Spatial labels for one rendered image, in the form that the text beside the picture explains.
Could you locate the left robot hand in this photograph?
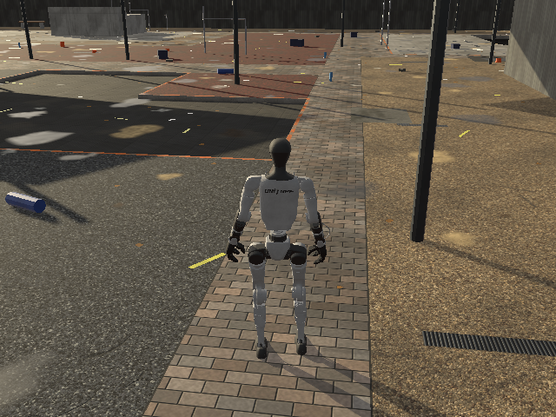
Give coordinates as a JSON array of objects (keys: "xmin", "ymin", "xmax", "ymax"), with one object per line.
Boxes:
[{"xmin": 226, "ymin": 242, "xmax": 245, "ymax": 262}]

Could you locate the left robot upper arm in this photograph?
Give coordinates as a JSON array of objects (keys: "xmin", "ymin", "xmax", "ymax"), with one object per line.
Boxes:
[{"xmin": 237, "ymin": 175, "xmax": 261, "ymax": 222}]

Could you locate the right robot hand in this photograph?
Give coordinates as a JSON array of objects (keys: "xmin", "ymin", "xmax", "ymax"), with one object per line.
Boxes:
[{"xmin": 307, "ymin": 244, "xmax": 327, "ymax": 264}]

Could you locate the robot left forearm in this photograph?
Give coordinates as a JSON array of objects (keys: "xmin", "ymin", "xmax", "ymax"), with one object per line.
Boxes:
[{"xmin": 228, "ymin": 209, "xmax": 246, "ymax": 245}]

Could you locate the robot right forearm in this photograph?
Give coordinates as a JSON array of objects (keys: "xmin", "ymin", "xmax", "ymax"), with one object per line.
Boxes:
[{"xmin": 310, "ymin": 211, "xmax": 326, "ymax": 248}]

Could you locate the robot head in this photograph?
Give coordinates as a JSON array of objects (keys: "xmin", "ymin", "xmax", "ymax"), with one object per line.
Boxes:
[{"xmin": 265, "ymin": 138, "xmax": 294, "ymax": 181}]

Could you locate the robot right foot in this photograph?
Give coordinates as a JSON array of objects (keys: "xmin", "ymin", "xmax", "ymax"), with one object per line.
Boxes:
[{"xmin": 295, "ymin": 333, "xmax": 307, "ymax": 355}]

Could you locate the right robot upper arm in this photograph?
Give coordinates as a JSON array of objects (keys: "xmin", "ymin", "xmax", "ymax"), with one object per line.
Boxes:
[{"xmin": 297, "ymin": 176, "xmax": 319, "ymax": 224}]

